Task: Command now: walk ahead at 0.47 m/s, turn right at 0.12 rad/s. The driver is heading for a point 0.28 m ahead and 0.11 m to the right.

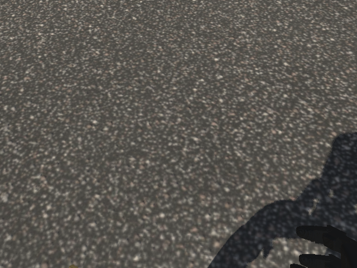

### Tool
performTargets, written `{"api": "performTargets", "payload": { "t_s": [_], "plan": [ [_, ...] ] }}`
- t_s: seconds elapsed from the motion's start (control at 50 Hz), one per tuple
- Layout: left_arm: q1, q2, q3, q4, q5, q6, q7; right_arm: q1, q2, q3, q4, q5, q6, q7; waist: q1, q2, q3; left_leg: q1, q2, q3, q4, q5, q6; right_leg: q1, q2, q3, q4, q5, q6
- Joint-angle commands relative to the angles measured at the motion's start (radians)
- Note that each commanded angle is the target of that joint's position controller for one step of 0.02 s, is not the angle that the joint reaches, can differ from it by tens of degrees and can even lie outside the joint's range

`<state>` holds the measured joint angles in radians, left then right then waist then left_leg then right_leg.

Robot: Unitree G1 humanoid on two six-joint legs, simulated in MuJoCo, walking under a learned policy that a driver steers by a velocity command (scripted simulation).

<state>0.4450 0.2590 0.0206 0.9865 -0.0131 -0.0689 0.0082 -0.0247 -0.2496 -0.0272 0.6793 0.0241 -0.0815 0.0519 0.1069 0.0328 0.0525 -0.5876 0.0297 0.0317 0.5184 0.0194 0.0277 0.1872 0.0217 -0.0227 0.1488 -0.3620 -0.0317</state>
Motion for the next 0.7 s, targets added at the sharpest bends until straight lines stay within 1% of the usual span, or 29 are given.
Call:
{"api": "performTargets", "payload": {
  "t_s": [0.02, 0.04, 0.06, 0.08, 0.1, 0.12, 0.14, 0.16, 0.18, 0.2, 0.22, 0.24, 0.28, 0.32, 0.34, 0.38, 0.42, 0.46, 0.48, 0.5, 0.52, 0.54, 0.56, 0.58, 0.6, 0.62, 0.66, 0.68, 0.7],
  "plan": [
    [-0.006, 0.216, 0.054, -0.037, -0.001, 0.005, 0.009, 0.011, -0.144, -0.050, -0.070, -0.003, -0.020, -0.006, -0.125, -0.152, -0.018, 0.155, -0.053, 0.010, -0.008, -0.071, 0.052, -0.051, -0.276, 0.102, 0.165, 0.968, -0.110],
    [-0.027, 0.216, 0.054, -0.045, 0.004, 0.015, 0.010, 0.167, -0.183, -0.072, -0.027, -0.001, -0.017, -0.017, -0.210, -0.148, -0.119, 0.356, -0.074, 0.029, -0.032, -0.053, 0.081, -0.086, -0.242, 0.081, 0.339, 1.063, -0.089],
    [-0.043, 0.192, 0.043, -0.067, 0.016, 0.016, 0.010, 0.353, -0.223, -0.088, 0.018, -0.009, -0.011, -0.033, -0.290, -0.129, -0.251, 0.685, 0.033, -0.072, 0.024, -0.045, 0.125, -0.292, -0.207, 0.083, 0.580, 0.875, -0.064],
    [0.103, 0.031, 0.001, -0.089, 0.018, 0.003, -0.001, 0.450, -0.316, -0.109, 0.046, -0.037, -0.007, -0.036, -0.217, 0.133, -0.445, 1.094, 0.327, -0.535, -0.012, -0.267, 0.275, -0.693, -0.025, 0.051, 0.996, 0.218, -0.001],
    [0.088, 0.092, 0.013, -0.064, -0.009, -0.017, -0.008, 0.446, -0.215, -0.083, 0.048, -0.033, -0.005, -0.033, -0.238, 0.158, -0.502, 1.050, 0.394, -0.776, -0.191, -0.416, 0.292, -0.785, 0.013, 0.183, 1.148, -0.197, -0.004],
    [-0.032, 0.184, 0.045, -0.109, -0.044, -0.025, -0.009, 0.354, -0.169, -0.065, 0.048, -0.023, -0.008, -0.035, -0.223, 0.115, -0.277, 0.873, 0.353, -0.618, -0.240, -0.461, 0.230, -0.867, -0.046, 0.175, 1.191, -0.144, -0.013],
    [-0.099, 0.180, 0.047, -0.130, -0.045, -0.028, -0.002, 0.273, -0.145, -0.057, 0.047, -0.020, -0.011, -0.036, -0.189, 0.061, -0.146, 0.695, 0.316, -0.473, -0.269, -0.300, 0.205, -0.850, -0.086, 0.139, 1.159, -0.061, -0.011],
    [-0.118, 0.155, 0.048, -0.131, -0.027, -0.023, 0.006, 0.219, -0.117, -0.050, 0.056, -0.027, -0.019, -0.030, -0.151, 0.022, -0.076, 0.553, 0.273, -0.349, -0.286, -0.082, 0.193, -0.804, -0.110, 0.128, 1.113, -0.017, -0.001],
    [-0.084, 0.133, 0.053, -0.119, -0.015, -0.008, 0.013, 0.183, -0.099, -0.045, 0.061, -0.039, -0.030, -0.024, -0.106, 0.039, -0.065, 0.459, 0.233, -0.237, -0.299, 0.094, 0.181, -0.719, -0.133, 0.133, 1.077, 0.006, 0.008],
    [-0.049, 0.107, 0.050, -0.109, -0.013, 0.007, 0.015, 0.162, -0.089, -0.045, 0.071, -0.044, -0.037, -0.018, -0.079, 0.045, -0.068, 0.401, 0.216, -0.179, -0.310, 0.213, 0.187, -0.658, -0.135, 0.128, 1.054, 0.005, 0.018],
    [-0.028, 0.083, 0.047, -0.103, -0.009, 0.020, 0.017, 0.153, -0.087, -0.044, 0.084, -0.043, -0.045, -0.014, -0.063, 0.039, -0.070, 0.363, 0.213, -0.135, -0.317, 0.319, 0.201, -0.631, -0.131, 0.117, 1.024, 0.002, 0.029],
    [-0.029, 0.074, 0.046, -0.110, -0.005, 0.030, 0.019, 0.144, -0.094, -0.044, 0.099, -0.043, -0.051, -0.013, -0.050, 0.042, -0.062, 0.331, 0.209, -0.096, -0.325, 0.390, 0.209, -0.625, -0.127, 0.110, 0.980, 0.015, 0.039],
    [-0.089, 0.065, 0.039, -0.147, 0.012, 0.037, 0.020, 0.136, -0.126, -0.050, 0.126, -0.042, -0.051, -0.023, -0.044, 0.049, -0.053, 0.318, 0.195, -0.036, -0.334, 0.451, 0.213, -0.643, -0.134, 0.097, 0.827, 0.102, 0.057],
    [-0.152, 0.050, 0.026, -0.166, 0.021, 0.032, 0.008, 0.138, -0.140, -0.050, 0.143, -0.039, -0.037, -0.037, -0.064, 0.046, -0.074, 0.322, 0.154, 0.027, -0.325, 0.437, 0.196, -0.593, -0.131, 0.063, 0.654, 0.245, 0.060],
    [-0.193, 0.050, 0.023, -0.175, 0.019, 0.028, 0.001, 0.159, -0.150, -0.050, 0.154, -0.038, -0.029, -0.043, -0.085, 0.040, -0.086, 0.342, 0.152, 0.031, -0.321, 0.424, 0.192, -0.579, -0.121, 0.050, 0.597, 0.303, 0.062],
    [-0.244, 0.072, 0.026, -0.191, 0.015, 0.027, -0.008, 0.196, -0.172, -0.052, 0.181, -0.033, -0.012, -0.049, -0.107, 0.029, -0.104, 0.394, 0.170, 0.013, -0.300, 0.374, 0.186, -0.560, -0.105, 0.049, 0.519, 0.347, 0.062],
    [-0.275, 0.099, 0.034, -0.207, 0.018, 0.028, -0.010, 0.207, -0.184, -0.053, 0.202, -0.021, 0.004, -0.051, -0.108, 0.034, -0.102, 0.434, 0.193, -0.013, -0.250, 0.311, 0.174, -0.551, -0.093, 0.054, 0.460, 0.314, 0.045],
    [-0.255, 0.114, 0.043, -0.201, 0.028, 0.028, -0.010, 0.190, -0.174, -0.049, 0.213, -0.004, 0.019, -0.055, -0.077, 0.027, -0.104, 0.432, 0.177, -0.020, -0.157, 0.202, 0.133, -0.472, -0.069, 0.034, 0.347, 0.353, 0.014],
    [-0.231, 0.145, 0.055, -0.192, 0.033, 0.027, -0.004, 0.232, -0.142, -0.039, 0.229, -0.009, 0.021, -0.055, -0.073, -0.004, -0.112, 0.418, 0.133, -0.014, -0.089, 0.125, 0.089, -0.394, -0.076, 0.053, 0.276, 0.477, -0.009],
    [-0.212, 0.220, 0.072, -0.197, 0.035, 0.028, 0.006, 0.301, -0.107, -0.026, 0.234, -0.039, 0.015, -0.055, -0.103, -0.115, -0.166, 0.359, 0.062, 0.029, 0.025, -0.066, 0.029, -0.262, -0.192, 0.157, 0.304, 0.870, -0.049],
    [-0.226, 0.202, 0.060, -0.195, 0.046, 0.040, 0.013, 0.423, -0.039, -0.005, 0.260, -0.049, 0.016, -0.054, -0.160, -0.262, -0.249, 0.255, -0.009, 0.040, 0.141, -0.431, -0.032, -0.144, -0.328, 0.313, 0.317, 0.936, -0.191],
    [-0.224, 0.108, 0.039, -0.189, 0.037, 0.047, 0.007, 0.362, -0.070, -0.008, 0.260, -0.034, 0.034, -0.061, -0.114, -0.235, -0.264, 0.246, -0.011, -0.010, 0.191, -0.587, -0.053, -0.185, -0.339, 0.363, 0.266, 0.744, -0.237],
    [-0.249, 0.090, 0.030, -0.183, 0.035, 0.048, 0.001, 0.300, -0.097, -0.014, 0.240, -0.018, 0.052, -0.069, -0.112, -0.211, -0.226, 0.217, -0.005, -0.029, 0.206, -0.604, -0.054, -0.231, -0.312, 0.361, 0.224, 0.553, -0.223],
    [-0.280, 0.098, 0.032, -0.182, 0.036, 0.047, -0.001, 0.275, -0.098, -0.016, 0.243, -0.015, 0.071, -0.079, -0.118, -0.194, -0.200, 0.207, 0.007, -0.044, 0.208, -0.579, -0.055, -0.269, -0.296, 0.356, 0.198, 0.430, -0.200],
    [-0.323, 0.113, 0.035, -0.186, 0.035, 0.045, 0.000, 0.273, -0.109, -0.021, 0.251, -0.023, 0.086, -0.088, -0.128, -0.187, -0.171, 0.226, 0.019, -0.058, 0.193, -0.530, -0.059, -0.332, -0.293, 0.345, 0.174, 0.359, -0.183],
    [-0.368, 0.122, 0.038, -0.190, 0.035, 0.043, 0.004, 0.283, -0.113, -0.023, 0.261, -0.028, 0.096, -0.092, -0.147, -0.191, -0.162, 0.282, 0.031, -0.066, 0.162, -0.473, -0.060, -0.397, -0.280, 0.320, 0.161, 0.313, -0.161],
    [-0.426, 0.103, 0.033, -0.185, 0.028, 0.047, 0.007, 0.326, -0.082, -0.016, 0.299, -0.035, 0.098, -0.088, -0.187, -0.168, -0.153, 0.427, 0.014, -0.035, -0.007, -0.271, -0.050, -0.498, -0.203, 0.216, 0.166, 0.202, -0.102],
    [-0.399, 0.092, 0.032, -0.169, 0.020, 0.047, 0.006, 0.315, -0.091, -0.016, 0.305, -0.045, 0.097, -0.084, -0.172, -0.140, -0.140, 0.452, 0.020, -0.040, -0.065, -0.197, -0.041, -0.511, -0.163, 0.174, 0.173, 0.096, -0.061],
    [-0.372, 0.089, 0.032, -0.154, 0.021, 0.049, 0.006, 0.288, -0.118, -0.018, 0.297, -0.046, 0.097, -0.084, -0.143, -0.103, -0.105, 0.435, 0.053, -0.066, -0.111, -0.212, -0.022, -0.522, -0.130, 0.147, 0.182, -0.007, -0.029]
  ]
}}
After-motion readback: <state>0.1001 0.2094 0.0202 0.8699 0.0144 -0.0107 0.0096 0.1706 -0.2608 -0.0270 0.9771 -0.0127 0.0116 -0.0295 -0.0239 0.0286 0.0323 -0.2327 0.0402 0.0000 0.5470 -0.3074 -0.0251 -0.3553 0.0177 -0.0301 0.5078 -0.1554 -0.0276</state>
